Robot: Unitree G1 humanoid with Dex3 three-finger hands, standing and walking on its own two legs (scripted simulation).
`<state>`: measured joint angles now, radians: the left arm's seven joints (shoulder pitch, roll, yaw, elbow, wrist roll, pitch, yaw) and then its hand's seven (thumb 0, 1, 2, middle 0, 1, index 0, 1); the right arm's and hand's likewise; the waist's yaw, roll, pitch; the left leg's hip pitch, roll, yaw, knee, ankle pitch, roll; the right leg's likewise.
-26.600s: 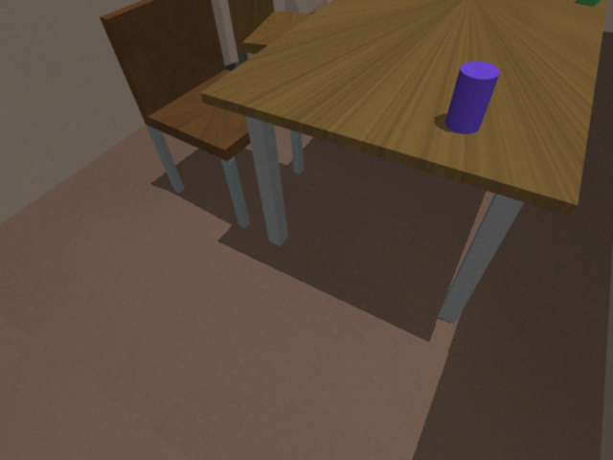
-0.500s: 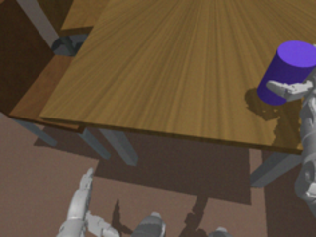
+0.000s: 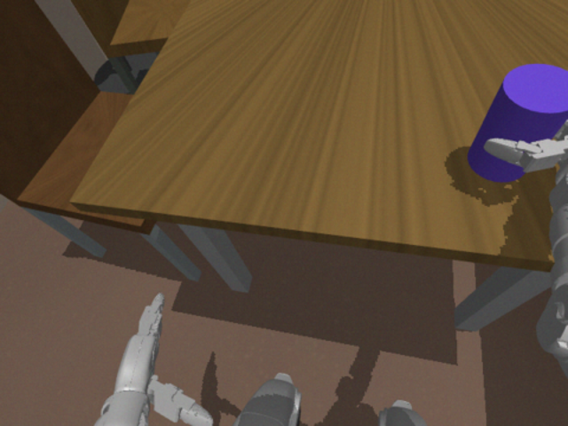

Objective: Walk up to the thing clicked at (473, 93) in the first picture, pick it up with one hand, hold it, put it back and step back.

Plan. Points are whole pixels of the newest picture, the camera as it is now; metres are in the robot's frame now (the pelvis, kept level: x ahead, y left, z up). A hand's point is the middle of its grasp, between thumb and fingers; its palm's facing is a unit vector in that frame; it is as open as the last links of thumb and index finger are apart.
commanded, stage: lower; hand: right
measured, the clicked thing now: (516, 128) +0.51 -0.19 +0.09
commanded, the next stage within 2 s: loosen in 0.22 s
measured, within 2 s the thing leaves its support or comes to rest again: rests again in 0.04 s
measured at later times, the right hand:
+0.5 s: hand (535, 129) +0.51 -0.21 +0.09, palm faces +0.18 +0.98 +0.00, open 11.0 cm
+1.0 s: hand (537, 125) +0.52 -0.22 +0.09, palm faces +0.20 +0.98 +0.00, open 16.6 cm
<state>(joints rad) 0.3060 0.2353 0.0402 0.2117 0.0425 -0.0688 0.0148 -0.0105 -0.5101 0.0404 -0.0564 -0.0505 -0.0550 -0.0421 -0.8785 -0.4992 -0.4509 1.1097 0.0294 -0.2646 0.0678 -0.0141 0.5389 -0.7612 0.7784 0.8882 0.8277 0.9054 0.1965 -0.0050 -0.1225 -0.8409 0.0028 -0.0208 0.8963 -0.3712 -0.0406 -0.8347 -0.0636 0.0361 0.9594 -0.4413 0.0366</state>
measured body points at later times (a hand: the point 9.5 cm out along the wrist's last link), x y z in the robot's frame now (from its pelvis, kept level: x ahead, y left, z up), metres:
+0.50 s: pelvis +0.00 +0.00 -0.01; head +0.10 -0.03 +0.43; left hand +0.15 +0.27 -0.03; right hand +0.50 -0.27 +0.09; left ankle +0.03 +0.15 -0.68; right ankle +0.00 -0.14 -0.68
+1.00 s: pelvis -0.01 +0.00 -0.01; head +0.10 -0.03 +0.43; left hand +0.14 +0.27 -0.03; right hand +0.50 -0.27 +0.10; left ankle +0.03 +0.15 -0.68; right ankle +0.00 -0.14 -0.68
